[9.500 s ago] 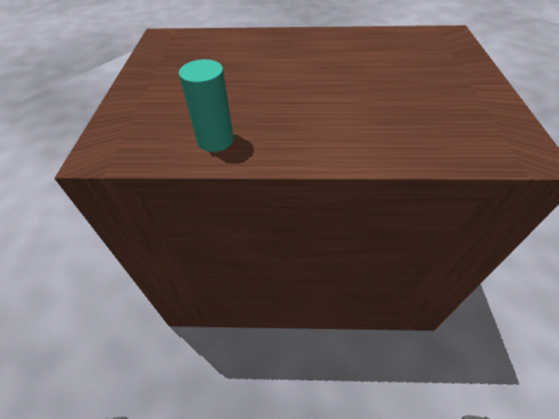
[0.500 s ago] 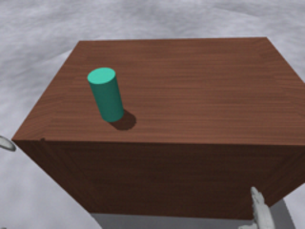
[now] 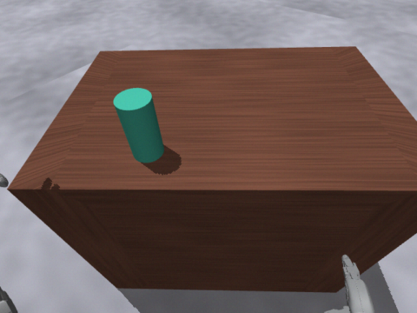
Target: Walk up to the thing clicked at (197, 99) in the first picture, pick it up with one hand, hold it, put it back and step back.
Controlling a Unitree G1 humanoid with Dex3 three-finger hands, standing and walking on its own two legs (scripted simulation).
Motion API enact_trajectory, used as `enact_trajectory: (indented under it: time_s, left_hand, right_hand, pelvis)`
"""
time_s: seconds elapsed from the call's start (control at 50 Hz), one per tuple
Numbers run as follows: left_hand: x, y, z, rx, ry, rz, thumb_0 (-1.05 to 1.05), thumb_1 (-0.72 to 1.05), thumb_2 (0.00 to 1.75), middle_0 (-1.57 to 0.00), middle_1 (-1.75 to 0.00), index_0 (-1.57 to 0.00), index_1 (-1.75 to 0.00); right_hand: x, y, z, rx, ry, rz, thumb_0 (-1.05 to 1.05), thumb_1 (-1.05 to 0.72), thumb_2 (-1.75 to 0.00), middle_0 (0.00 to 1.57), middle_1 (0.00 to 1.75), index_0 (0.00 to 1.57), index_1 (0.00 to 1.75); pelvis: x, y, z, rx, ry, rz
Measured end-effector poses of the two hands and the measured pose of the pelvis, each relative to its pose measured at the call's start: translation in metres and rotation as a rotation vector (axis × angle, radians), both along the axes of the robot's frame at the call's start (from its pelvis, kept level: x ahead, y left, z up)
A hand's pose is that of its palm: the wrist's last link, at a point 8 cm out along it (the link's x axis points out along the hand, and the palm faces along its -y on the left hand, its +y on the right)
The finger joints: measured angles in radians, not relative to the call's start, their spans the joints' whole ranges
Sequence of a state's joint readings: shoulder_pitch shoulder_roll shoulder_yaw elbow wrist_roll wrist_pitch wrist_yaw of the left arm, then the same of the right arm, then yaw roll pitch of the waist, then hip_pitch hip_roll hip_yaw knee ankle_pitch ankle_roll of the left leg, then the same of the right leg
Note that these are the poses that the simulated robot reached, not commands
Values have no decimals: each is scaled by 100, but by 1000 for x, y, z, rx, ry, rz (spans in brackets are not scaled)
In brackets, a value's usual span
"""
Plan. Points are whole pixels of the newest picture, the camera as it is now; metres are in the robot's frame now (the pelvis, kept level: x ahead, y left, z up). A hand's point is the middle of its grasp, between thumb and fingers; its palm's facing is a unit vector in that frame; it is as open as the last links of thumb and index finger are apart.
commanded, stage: go down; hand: left
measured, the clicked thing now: (141, 127) +0.46 +0.17 +0.11
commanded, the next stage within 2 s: approach in 1.36 s
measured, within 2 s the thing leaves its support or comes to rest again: neither
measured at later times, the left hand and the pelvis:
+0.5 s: hand out of the picture +0.35 +0.37 +0.23, palm faces +0.18 -0.98 -0.07, open 17.6 cm; pelvis +0.01 +0.00 +0.00, yaw +0 degrees
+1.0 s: hand out of the picture +0.33 +0.36 +0.21, palm faces +0.14 -0.99 -0.02, open 17.6 cm; pelvis +0.01 +0.01 +0.00, yaw +0 degrees
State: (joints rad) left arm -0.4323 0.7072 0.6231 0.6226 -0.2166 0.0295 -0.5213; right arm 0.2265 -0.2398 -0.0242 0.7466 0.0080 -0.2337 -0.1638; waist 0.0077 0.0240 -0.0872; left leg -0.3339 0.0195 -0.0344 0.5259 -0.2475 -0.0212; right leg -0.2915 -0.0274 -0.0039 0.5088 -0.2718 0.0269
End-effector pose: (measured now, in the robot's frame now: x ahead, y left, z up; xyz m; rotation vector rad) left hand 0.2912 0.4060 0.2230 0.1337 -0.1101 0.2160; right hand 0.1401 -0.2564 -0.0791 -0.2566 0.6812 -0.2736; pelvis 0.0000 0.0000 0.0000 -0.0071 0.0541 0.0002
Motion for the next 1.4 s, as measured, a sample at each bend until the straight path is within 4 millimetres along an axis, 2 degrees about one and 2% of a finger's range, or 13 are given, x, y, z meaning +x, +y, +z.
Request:
enact_trajectory:
  time_s: [0.28, 0.6, 1.06, 1.4]
  left_hand:
    - [14, 10, 5, -38, 30, -17, -1, -57, 5, -5, -3, -4, -4]
    - [29, 9, 3, -80, 65, -41, -1, -56, 5, -5, -3, -4, -4]
    - [12, 2, -8, -123, 109, -84, -1, -56, 2, -5, -2, -4, -3]
    - [21, 1, 1, -128, 98, -84, -1, -54, 3, -4, -2, -4, -3]
  right_hand:
    - [6, 1, 4, -22, -15, -7, -1, 53, -6, 5, 5, 6, 6]
    - [14, 5, 5, -22, -17, -9, -1, 52, -6, 5, 5, 6, 6]
    - [15, 5, 8, -32, -25, -2, -1, 51, -6, 5, 5, 6, 6]
    - [8, 1, 10, -37, -38, -8, -1, 52, -6, 5, 5, 6, 6]
  pelvis:
    - [5, 3, 0, -1, 18, 1]
    - [14, 5, 1, -3, 33, -1]
    - [11, 5, 1, -3, 14, 7]
    - [7, 1, 1, -2, 18, 3]
